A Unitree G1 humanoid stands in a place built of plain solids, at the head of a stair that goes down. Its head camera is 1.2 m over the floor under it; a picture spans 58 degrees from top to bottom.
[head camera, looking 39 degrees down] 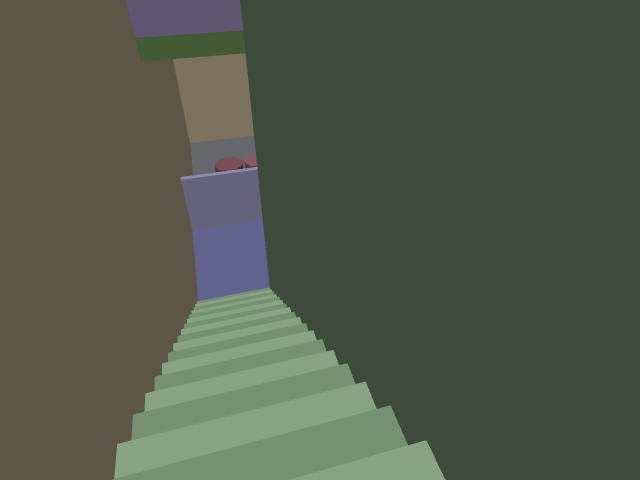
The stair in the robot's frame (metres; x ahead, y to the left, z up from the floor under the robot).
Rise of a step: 0.20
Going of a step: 0.25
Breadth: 1.10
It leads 16 degrees to the left of straight ahead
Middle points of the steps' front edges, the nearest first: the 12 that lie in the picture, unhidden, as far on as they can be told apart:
0.78 0.25 -0.40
1.02 0.32 -0.59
1.25 0.38 -0.79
1.49 0.45 -0.99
1.73 0.51 -1.19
1.97 0.58 -1.39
2.21 0.65 -1.59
2.44 0.71 -1.78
2.68 0.78 -1.98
2.92 0.85 -2.18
3.16 0.91 -2.38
3.40 0.98 -2.58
